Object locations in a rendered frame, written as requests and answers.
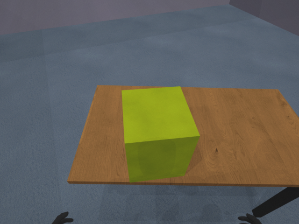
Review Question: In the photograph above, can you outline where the robot right hand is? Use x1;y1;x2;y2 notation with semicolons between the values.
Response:
238;213;262;224

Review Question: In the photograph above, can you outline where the table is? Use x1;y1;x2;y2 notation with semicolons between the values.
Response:
67;85;299;217

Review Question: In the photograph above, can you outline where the robot left hand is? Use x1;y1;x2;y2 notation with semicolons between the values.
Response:
52;212;73;224

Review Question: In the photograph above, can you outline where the carton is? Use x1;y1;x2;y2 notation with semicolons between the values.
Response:
121;86;200;182

